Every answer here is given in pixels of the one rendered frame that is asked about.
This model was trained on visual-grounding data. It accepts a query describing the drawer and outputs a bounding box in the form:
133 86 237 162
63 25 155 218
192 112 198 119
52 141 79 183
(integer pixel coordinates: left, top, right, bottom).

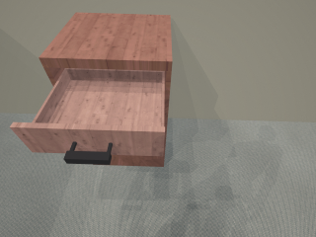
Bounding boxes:
10 68 165 157

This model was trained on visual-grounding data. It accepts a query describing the cabinet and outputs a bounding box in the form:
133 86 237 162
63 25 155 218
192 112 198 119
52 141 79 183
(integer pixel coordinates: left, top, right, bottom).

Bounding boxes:
39 12 173 167

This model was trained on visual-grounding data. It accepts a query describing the handle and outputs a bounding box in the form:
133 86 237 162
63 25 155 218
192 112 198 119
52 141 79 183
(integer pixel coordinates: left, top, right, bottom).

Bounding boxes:
63 141 113 165

